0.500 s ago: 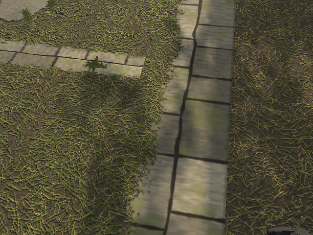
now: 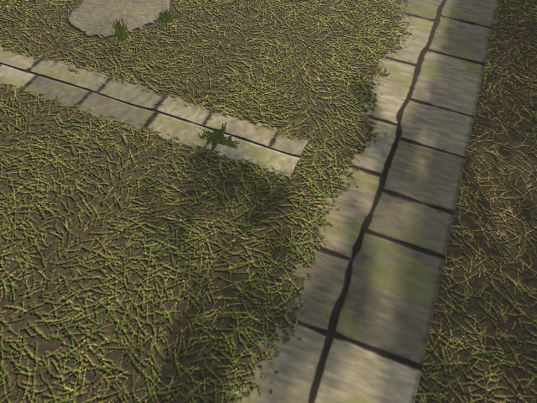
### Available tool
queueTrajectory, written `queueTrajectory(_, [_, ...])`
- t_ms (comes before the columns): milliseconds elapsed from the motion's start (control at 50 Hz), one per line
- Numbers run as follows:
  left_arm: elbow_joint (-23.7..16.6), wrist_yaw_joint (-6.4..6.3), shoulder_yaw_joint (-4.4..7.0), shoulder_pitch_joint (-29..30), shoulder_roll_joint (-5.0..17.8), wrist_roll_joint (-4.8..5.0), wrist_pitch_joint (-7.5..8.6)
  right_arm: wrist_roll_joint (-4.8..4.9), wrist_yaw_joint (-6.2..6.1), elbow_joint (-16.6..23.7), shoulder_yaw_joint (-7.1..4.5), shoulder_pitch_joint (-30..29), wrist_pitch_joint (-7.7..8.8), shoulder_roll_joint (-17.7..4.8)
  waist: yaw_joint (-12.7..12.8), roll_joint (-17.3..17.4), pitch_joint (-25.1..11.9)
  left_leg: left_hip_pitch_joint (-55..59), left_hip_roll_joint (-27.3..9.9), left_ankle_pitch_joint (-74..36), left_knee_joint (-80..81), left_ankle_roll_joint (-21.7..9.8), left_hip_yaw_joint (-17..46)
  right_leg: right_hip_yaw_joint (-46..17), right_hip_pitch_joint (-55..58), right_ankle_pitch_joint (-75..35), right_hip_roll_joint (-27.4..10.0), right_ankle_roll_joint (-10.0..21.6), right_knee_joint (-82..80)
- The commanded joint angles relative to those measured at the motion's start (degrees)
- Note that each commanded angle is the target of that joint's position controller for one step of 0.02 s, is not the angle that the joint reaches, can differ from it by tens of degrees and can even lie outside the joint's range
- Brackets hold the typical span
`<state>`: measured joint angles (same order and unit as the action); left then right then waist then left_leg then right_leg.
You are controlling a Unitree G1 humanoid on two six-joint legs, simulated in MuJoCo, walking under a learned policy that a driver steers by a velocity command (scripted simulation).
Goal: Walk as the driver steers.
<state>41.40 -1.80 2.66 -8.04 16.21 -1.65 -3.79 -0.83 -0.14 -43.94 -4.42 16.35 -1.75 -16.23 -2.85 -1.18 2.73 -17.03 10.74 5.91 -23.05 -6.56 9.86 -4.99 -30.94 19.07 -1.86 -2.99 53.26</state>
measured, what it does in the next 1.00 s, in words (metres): steps on the spot, turning left: right foot, then left foot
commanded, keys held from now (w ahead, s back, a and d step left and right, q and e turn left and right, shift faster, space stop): q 0.32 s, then no key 0.34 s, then w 0.34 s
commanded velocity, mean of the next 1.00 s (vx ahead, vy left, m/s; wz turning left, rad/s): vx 0.09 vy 0.00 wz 0.33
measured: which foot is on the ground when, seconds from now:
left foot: down 0.00-0.20, up 0.22-0.64, down 0.66-1.00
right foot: up 0.00-0.18, down 0.20-0.68, up 0.70-1.00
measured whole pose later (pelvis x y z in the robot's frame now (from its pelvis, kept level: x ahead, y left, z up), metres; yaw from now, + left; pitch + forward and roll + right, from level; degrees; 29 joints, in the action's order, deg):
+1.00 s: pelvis +0.08 -0.04 +0.01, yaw +18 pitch +0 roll +1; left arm 46.5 2.3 2.9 -12.8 17.2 -1.6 -0.3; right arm -1.1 -0.2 -55.3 -2.0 20.6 2.0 -15.6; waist -2.0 -1.1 -0.5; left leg -0.5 2.9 14.3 -14.7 -2.4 3.6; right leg 2.2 -23.3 18.1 -2.8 0.7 39.3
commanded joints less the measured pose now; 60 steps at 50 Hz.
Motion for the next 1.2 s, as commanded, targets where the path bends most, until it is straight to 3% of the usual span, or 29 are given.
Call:
queueTrajectory(20, [-4.25,-0.4,1.15,1.19,5.09,0.43,1.1,-0.26,-0.28,2.82,-2.41,2.08,0.52,-9.15,0.21,6.89,-4.99,9.75,-16.54,0.16,5.63,-5.65,20.71,-0.58,-2.64,2.12,1.63,0.87,-3.15])
queueTrajectory(120, [-4.83,-0.7,0.73,0.41,5.5,1.69,2.2,-0.51,0.15,2.78,-2.74,1.06,0.11,-9.95,0.96,8.1,-5.71,9.23,-15.71,-10.78,2.57,-5.42,24.1,-0.44,6.53,5.15,5.09,2.7,-12.7])
queueTrajectory(180, [-3.59,-1.43,0.63,-4.96,5.59,1.74,3.0,0.36,0.19,2.95,-2.65,-2.09,-0.23,-9.58,4.5,7.41,-5.21,3.92,-12.28,-6.63,0.35,-1.24,24.15,0.28,19.34,-2.22,5.46,3.67,-30.19])
queueTrajectory(200, [-3.38,-1.94,1.14,-5.62,7.73,1.14,3.37,0.95,-0.06,3.16,-2.19,-1.77,-0.11,-7.91,4.36,3.58,-5.41,-1.43,-8.77,4.35,-3.53,2.01,20.94,-3.58,25.79,-4.77,0.28,4.63,-36.82])
queueTrajectory(220, [-4.95,-2.29,1.67,-3.35,11.86,0.55,3.17,0.96,-0.25,3.18,-1.23,3.26,0.01,-3.45,0.95,-8.39,-7.0,-7.39,-1.78,21.74,-16.38,5.42,9.81,-17.19,30.77,-2.29,-14.48,8.17,-40.38])
queueTrajectory(240, [-6.29,-1.75,2.11,-0.03,14.3,0.13,2.66,-0.26,-0.65,3.4,-2.5,1.51,-0.01,-8.5,1.98,-9.99,-2.85,-14.68,2.39,27.59,-25.71,6.33,0.3,-25.01,23.36,-8.94,-20.74,14.61,-41.08])
queueTrajectory(260, [-5.73,-1.35,1.6,-1.35,11.15,0.4,2.58,-1.46,-0.51,3.27,-3.12,-0.17,-0.12,-10.7,1.88,-5.57,-2.0,-13.0,-2.01,25.31,-33.83,6.94,0.44,-21.24,21.11,-15.29,-19.89,16.59,-39.34])
queueTrajectory(280, [-5.82,-0.92,0.71,0.5,8.04,0.9,2.7,-1.37,0.02,2.37,-3.2,0.39,-0.41,-10.29,0.64,-3.62,-1.07,-12.21,-2.76,22.27,-37.36,7.19,0.32,-14.92,19.79,-18.81,-15.95,15.26,-38.03])
queueTrajectory(300, [-6.23,-0.68,0.43,1.83,7.09,0.7,2.69,-0.98,0.58,1.49,-3.05,1.63,-0.93,-9.48,-0.05,-4.11,-1.06,-11.88,-2.78,19.85,-40.98,7.79,-0.44,-9.47,20.03,-22.34,-12.54,13.76,-36.86])
queueTrajectory(340, [-6.23,-0.87,0.29,0.63,6.75,0.54,2.79,-0.39,1.6,0.82,-2.65,2.39,-1.57,-8.68,0.56,-6.42,-2.46,-12.83,-2.94,18.41,-45.76,8.95,-2.28,-4.8,22.67,-30.72,-10.2,13.35,-35.15])
queueTrajectory(460, [-2.66,-0.35,1.01,-7.26,7.84,0.59,3.58,0.22,1.3,1.72,-0.94,-3.69,-2.16,-6.08,4.46,-7.19,-3.66,-14.47,-3.67,18.61,-36.54,10.0,-2.53,-3.31,31.72,-40.12,-11.1,14.87,-32.11])
queueTrajectory(620, [0.67,1.28,1.22,-7.08,9.02,0.52,2.93,0.82,0.3,-0.1,1.59,-4.76,-1.87,-3.67,3.55,-9.62,-4.44,4.76,-6.61,15.21,-6.87,6.65,-9.86,-2.42,24.92,-40.77,-10.87,14.41,-28.65])
queueTrajectory(640, [1.24,1.35,1.05,-6.72,8.71,0.86,2.71,0.51,0.05,-0.93,1.93,-3.23,-1.33,-3.31,2.02,-8.0,-4.19,10.13,-7.43,6.37,3.35,5.74,-9.72,-1.71,22.2,-38.23,-10.22,12.3,-27.13])
queueTrajectory(660, [1.76,1.38,0.77,-8.15,7.69,0.93,2.88,-0.32,-0.33,-1.17,1.9,-3.28,-0.6,-4.96,2.17,-4.85,-5.1,16.99,-10.87,-0.71,8.81,4.61,-4.97,-1.22,17.72,-31.28,-9.36,9.15,-25.98])
queueTrajectory(680, [0.34,1.86,-0.51,-9.92,3.34,0.5,3.23,-1.49,-0.76,-1.2,1.99,-1.22,0.25,-7.75,3.0,6.6,-10.13,26.37,-23.8,-4.56,10.95,2.19,9.72,2.73,10.98,-9.9,-5.72,6.01,-19.4])
queueTrajectory(700, [-0.11,1.32,-1.03,-8.43,2.41,0.95,2.7,-0.33,-1.2,-3.27,1.07,-1.44,0.23,-10.79,2.35,14.62,-6.22,17.52,-28.29,-3.59,8.44,-5.66,13.07,7.46,9.61,11.09,0.85,5.53,-18.75])
queueTrajectory(720, [-0.04,1.06,0.08,-5.82,6.73,-0.11,2.18,-0.5,-0.89,-3.98,0.52,0.76,0.43,-10.68,-0.28,12.13,-3.0,18.81,-28.09,9.01,10.78,-8.76,15.7,6.97,4.13,14.64,1.1,5.49,-9.6])
queueTrajectory(760, [0.56,2.13,1.13,-4.04,8.21,-0.2,2.18,-0.9,-0.72,-4.59,1.52,-1.07,0.75,-7.56,0.47,9.46,2.77,16.1,-24.66,25.8,15.8,-7.21,14.0,4.91,-2.35,9.72,0.24,5.41,-3.46])
queueTrajectory(780, [0.64,2.85,1.35,-4.17,8.08,-0.32,2.44,-0.37,-1.0,-5.06,1.72,-1.23,1.12,-6.94,1.06,10.62,4.3,15.58,-23.2,26.21,17.35,-6.26,12.42,5.11,-3.34,6.79,-0.22,4.86,-3.33])
queueTrajectory(860, [1.83,4.02,1.09,-3.92,5.53,-0.49,4.01,0.04,-0.73,-6.92,1.44,0.24,3.38,-6.78,1.49,8.34,2.42,15.48,-21.06,18.6,17.58,-6.43,7.37,6.69,-2.17,0.66,-0.5,3.06,-3.94])
queueTrajectory(960, [0.34,4.18,0.76,0.65,4.26,0.05,4.43,-0.29,-0.17,-8.48,0.64,2.25,4.67,-8.1,0.49,8.8,3.57,10.18,-22.22,19.25,16.89,-6.84,6.16,7.63,3.04,-1.01,-0.98,3.39,-13.73])
queueTrajectory(1020, [0.9,3.78,0.91,-2.1,4.27,0.35,4.79,-0.03,0.21,-8.42,0.16,0.89,5.01,-9.27,2.74,7.2,3.68,3.46,-22.42,19.32,14.32,-5.74,5.16,8.95,13.85,-3.51,0.12,5.16,-20.11])
queueTrajectory(1060, [4.37,2.95,1.56,-11.44,5.11,0.06,5.59,-0.15,0.2,-8.53,0.41,0.26,5.05,-8.23,7.26,2.95,1.99,-4.15,-19.32,16.84,5.77,-3.84,2.22,9.7,28.76,-3.47,2.49,5.7,-25.52])
queueTrajectory(1080, [6.39,2.1,2.54,-19.18,8.2,-0.37,6.48,-0.56,0.36,-7.99,1.36,-0.22,5.43,-5.29,10.83,-4.16,-1.32,-8.82,-14.65,13.22,-8.55,-1.88,-2.85,1.21,37.62,3.66,-3.51,6.86,-31.17])
queueTrajectory(1100, [7.11,1.79,4.22,-25.66,16.32,-0.49,6.94,0.11,0.67,-5.08,2.72,-0.98,5.92,-0.29,12.3,-19.43,-5.5,-19.93,-6.42,22.32,-28.62,1.01,-11.2,-25.49,43.51,24.56,-19.24,12.07,-43.86])
queueTrajectory(1120, [7.69,2.08,3.49,-23.6,13.44,-0.01,6.58,-1.16,0.63,-5.69,1.42,-0.66,5.62,-5.46,9.13,-11.58,-1.94,-22.45,-7.33,23.99,-37.96,0.07,-5.51,-35.24,36.21,31.03,-21.61,14.55,-47.92])
queueTrajectory(1140, [5.84,2.44,2.57,-16.61,10.27,0.36,6.58,-1.18,1.16,-6.28,1.01,-0.42,5.55,-6.32,5.25,-5.71,2.67,-23.04,-10.91,18.38,-40.54,-0.75,-4.39,-28.99,31.13,28.5,-19.7,14.15,-46.87])
queueTrajectory(1160, [4.76,2.78,1.92,-12.28,7.51,0.45,6.95,-0.98,1.87,-7.19,1.16,0.01,5.61,-5.83,3.48,-3.01,3.61,-21.15,-12.96,13.57,-39.56,-0.43,-5.03,-22.22,27.99,20.31,-16.47,13.16,-46.65])
queueTrajectory(1200, [4.98,2.58,1.08,-11.18,5.25,0.58,7.95,-1.44,2.4,-8.35,1.5,0.26,5.15,-4.29,2.5,-3.41,2.33,-18.43,-14.81,7.93,-37.6,1.06,-7.25,-12.03,27.35,4.47,-11.76,11.54,-47.05])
